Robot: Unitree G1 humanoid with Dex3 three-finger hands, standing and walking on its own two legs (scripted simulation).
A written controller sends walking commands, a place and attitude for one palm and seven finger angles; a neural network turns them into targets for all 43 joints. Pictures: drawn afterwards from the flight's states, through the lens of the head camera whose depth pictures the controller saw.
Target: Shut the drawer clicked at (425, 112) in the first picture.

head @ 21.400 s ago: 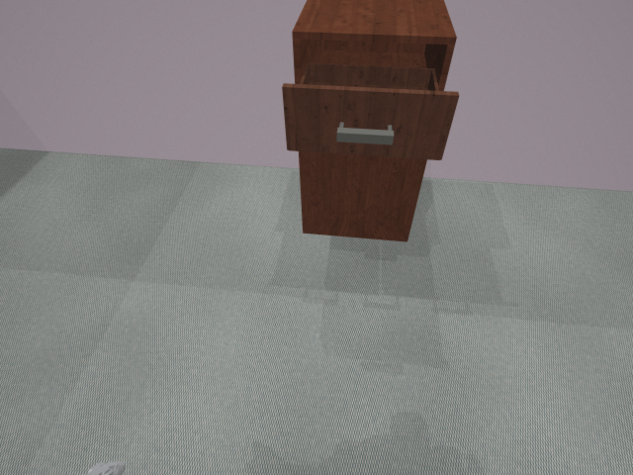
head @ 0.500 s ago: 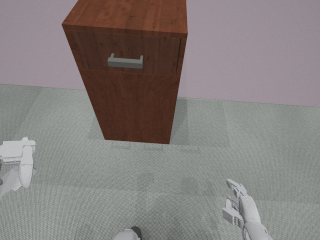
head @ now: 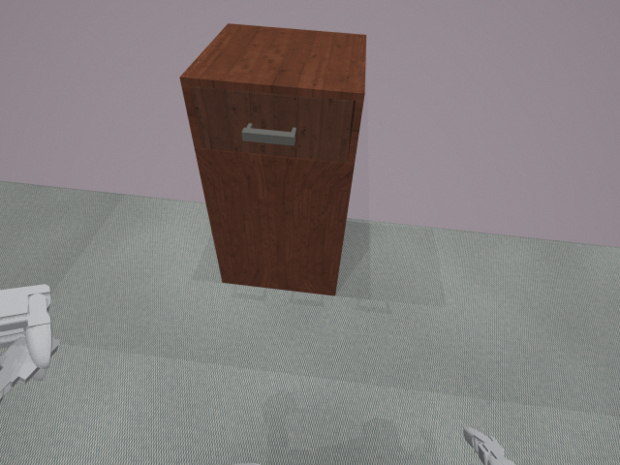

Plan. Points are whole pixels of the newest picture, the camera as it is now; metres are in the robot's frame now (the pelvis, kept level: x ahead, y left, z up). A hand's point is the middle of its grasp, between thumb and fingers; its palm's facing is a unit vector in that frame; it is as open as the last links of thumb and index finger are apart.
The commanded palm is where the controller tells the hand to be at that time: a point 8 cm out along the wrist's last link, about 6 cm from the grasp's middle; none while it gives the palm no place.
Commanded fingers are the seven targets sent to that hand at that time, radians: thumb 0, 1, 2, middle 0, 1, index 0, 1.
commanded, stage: stop stepping back and stand still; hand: left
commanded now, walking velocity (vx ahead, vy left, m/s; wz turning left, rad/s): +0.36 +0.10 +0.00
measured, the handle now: (270, 132) +0.91 +0.18 -0.04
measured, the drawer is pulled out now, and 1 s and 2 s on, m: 0.00 0.00 0.00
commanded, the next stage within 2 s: let the arm hang, fingers relaxed in 1.22 s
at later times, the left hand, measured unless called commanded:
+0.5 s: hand (24, 405) +0.13 +0.25 +0.16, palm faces +0.45 -0.77 -0.44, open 3.2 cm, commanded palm +0.07 +0.28 +0.17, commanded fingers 0.00 0.90 0.90 -1.40 -1.60 -1.40 -1.60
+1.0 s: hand (27, 358) +0.17 +0.27 +0.15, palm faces +0.41 -0.77 -0.49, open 3.2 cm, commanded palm +0.10 +0.31 +0.17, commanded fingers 0.00 0.90 0.90 -1.40 -1.60 -1.40 -1.60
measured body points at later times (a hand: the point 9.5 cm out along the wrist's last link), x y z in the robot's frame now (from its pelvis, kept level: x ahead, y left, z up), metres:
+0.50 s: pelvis -0.04 +0.00 -0.01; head -0.06 -0.01 +0.44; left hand +0.10 +0.29 +0.18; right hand +0.09 -0.24 -0.10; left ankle -0.02 +0.13 -0.71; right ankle +0.01 -0.08 -0.74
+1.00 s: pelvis -0.01 +0.02 +0.00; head +0.01 +0.02 +0.45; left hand +0.14 +0.31 +0.18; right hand +0.17 -0.19 -0.09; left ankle -0.01 +0.13 -0.74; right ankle +0.00 -0.08 -0.74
